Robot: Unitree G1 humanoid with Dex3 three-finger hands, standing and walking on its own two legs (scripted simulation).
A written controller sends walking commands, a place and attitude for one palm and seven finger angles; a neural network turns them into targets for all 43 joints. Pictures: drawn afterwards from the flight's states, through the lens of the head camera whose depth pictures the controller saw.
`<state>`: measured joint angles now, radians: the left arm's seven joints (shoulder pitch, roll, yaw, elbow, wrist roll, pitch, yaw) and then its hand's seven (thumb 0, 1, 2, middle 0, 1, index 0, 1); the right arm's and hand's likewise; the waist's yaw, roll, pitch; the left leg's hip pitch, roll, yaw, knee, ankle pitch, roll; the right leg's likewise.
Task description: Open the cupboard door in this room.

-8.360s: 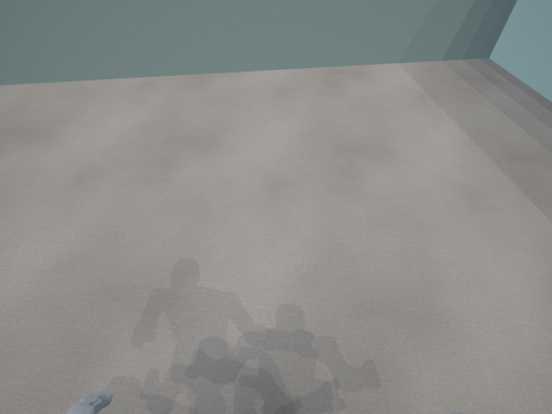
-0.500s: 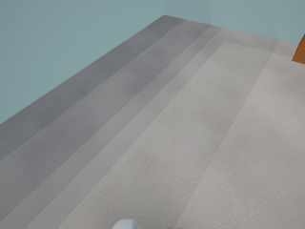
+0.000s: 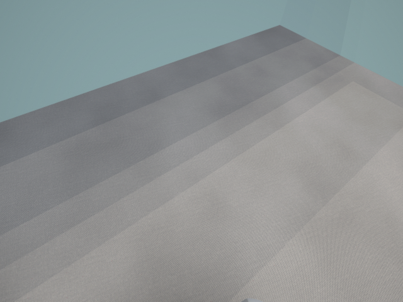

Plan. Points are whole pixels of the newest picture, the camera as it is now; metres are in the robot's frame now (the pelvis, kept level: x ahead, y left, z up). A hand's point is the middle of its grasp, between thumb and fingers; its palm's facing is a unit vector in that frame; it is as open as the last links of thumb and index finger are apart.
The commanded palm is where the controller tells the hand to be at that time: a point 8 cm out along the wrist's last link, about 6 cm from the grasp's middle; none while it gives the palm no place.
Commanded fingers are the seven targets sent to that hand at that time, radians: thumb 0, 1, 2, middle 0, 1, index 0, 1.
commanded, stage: turn or walk to find it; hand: left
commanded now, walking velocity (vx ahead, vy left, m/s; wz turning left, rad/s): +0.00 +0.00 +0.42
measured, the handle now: out of the picture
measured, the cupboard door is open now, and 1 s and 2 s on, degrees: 0 0 0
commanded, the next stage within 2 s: none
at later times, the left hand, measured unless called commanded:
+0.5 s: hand out of the picture +0.04 +0.13 -0.14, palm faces +0.22 -0.93 -0.29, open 7.4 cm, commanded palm none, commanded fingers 0.00 0.90 0.90 -0.20 -0.30 -0.20 -0.30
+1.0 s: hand out of the picture -0.16 +0.16 -0.19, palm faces +0.49 -0.84 -0.23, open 7.4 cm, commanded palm none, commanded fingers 0.00 0.90 0.90 -0.20 -0.30 -0.20 -0.30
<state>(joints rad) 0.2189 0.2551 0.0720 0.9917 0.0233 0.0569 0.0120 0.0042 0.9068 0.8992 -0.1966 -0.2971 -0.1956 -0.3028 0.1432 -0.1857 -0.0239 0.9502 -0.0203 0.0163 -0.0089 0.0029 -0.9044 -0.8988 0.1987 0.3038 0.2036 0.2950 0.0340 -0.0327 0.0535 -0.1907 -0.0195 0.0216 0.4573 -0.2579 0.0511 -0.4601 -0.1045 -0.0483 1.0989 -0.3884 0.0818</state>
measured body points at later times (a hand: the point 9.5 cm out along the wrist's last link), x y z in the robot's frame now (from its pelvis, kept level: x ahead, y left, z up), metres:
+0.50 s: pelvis -0.02 -0.07 +0.00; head +0.01 -0.11 +0.45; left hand +0.03 +0.18 -0.12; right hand +0.04 -0.32 -0.17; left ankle -0.08 +0.09 -0.64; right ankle -0.01 -0.14 -0.74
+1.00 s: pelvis -0.06 -0.03 -0.01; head -0.05 +0.01 +0.44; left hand -0.18 +0.21 -0.17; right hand +0.16 -0.19 -0.13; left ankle -0.11 +0.04 -0.74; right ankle -0.03 -0.16 -0.69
